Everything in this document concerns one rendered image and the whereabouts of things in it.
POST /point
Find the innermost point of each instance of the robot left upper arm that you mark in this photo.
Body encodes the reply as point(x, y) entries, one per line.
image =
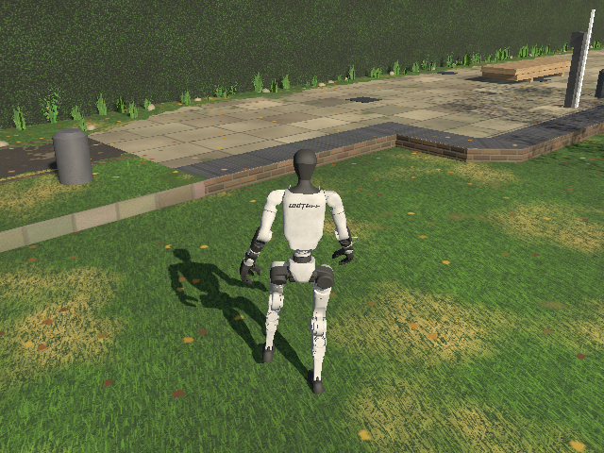
point(268, 215)

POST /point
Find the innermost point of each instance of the robot left foot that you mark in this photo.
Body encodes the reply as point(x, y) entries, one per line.
point(268, 354)

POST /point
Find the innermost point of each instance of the robot right hand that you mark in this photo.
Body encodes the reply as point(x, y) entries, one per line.
point(349, 257)

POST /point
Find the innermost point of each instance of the left robot forearm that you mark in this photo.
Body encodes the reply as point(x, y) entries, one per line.
point(253, 250)

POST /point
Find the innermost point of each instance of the robot left shin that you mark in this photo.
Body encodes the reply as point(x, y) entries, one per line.
point(271, 323)

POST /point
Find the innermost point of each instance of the robot left hand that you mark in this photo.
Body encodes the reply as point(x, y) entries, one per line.
point(245, 270)

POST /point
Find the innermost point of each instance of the robot right upper arm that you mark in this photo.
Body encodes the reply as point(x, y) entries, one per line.
point(337, 212)

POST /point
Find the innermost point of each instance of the right robot forearm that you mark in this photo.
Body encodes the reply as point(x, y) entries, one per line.
point(346, 245)

